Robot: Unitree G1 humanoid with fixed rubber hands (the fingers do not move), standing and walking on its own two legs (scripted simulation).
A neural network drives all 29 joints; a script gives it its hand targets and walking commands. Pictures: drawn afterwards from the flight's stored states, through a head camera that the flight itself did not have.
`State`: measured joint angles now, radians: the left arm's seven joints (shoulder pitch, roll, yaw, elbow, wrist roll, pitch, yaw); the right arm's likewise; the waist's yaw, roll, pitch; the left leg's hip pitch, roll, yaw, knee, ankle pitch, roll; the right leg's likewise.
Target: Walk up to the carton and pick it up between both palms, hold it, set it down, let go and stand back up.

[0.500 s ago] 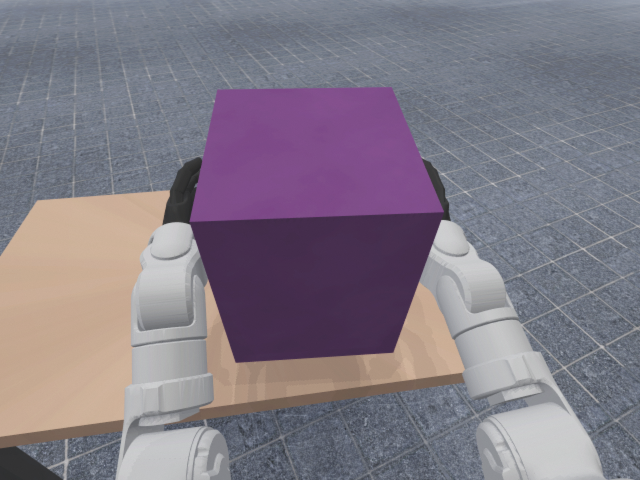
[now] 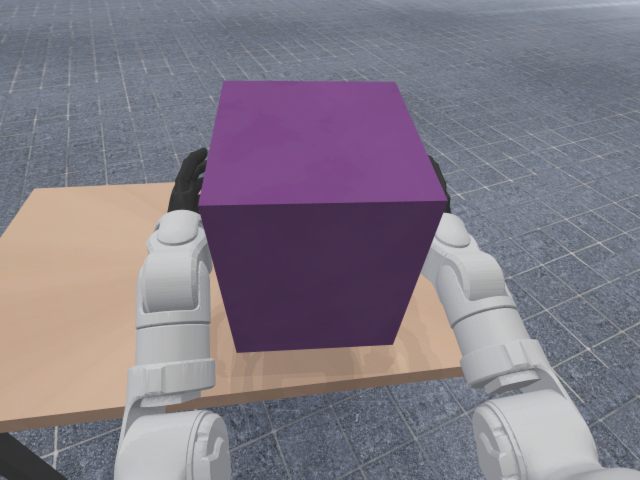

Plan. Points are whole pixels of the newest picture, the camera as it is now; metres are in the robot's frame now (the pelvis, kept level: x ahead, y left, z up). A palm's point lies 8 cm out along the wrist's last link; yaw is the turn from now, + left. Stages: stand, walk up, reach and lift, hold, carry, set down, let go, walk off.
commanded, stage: hold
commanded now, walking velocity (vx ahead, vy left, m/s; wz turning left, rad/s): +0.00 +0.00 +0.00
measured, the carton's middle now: (313, 221) +0.36 +0.01 +0.18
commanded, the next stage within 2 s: set down in 0.64 s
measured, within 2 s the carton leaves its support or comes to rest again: neither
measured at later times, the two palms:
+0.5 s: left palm (191, 216) +0.36 +0.15 +0.19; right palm (431, 214) +0.37 -0.14 +0.18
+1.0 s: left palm (184, 218) +0.37 +0.16 +0.18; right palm (419, 224) +0.37 -0.13 +0.16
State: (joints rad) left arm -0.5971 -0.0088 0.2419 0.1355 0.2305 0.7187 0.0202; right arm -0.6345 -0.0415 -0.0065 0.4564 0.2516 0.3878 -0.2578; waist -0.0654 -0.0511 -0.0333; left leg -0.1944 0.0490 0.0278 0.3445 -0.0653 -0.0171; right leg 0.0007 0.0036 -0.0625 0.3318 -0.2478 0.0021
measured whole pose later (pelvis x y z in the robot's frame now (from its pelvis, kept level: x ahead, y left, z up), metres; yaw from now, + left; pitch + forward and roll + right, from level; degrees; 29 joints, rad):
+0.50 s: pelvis +0.01 +0.00 +0.00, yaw +0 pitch -5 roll +0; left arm -0.55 -0.02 0.24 0.10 0.23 0.72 0.02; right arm -0.61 -0.06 0.03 0.42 0.26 0.41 -0.27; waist -0.06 -0.04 -0.03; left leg -0.17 0.04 0.03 0.34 -0.08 -0.02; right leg 0.03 0.00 -0.06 0.32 -0.26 0.00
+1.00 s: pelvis +0.01 -0.01 +0.00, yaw +0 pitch -8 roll +0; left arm -0.61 -0.07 0.34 0.22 0.32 0.55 -0.06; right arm -0.61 0.02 -0.07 0.56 0.08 0.20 -0.21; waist -0.01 -0.06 0.04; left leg -0.10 0.04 0.04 0.31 -0.07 -0.02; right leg 0.08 0.00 -0.05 0.33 -0.26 0.00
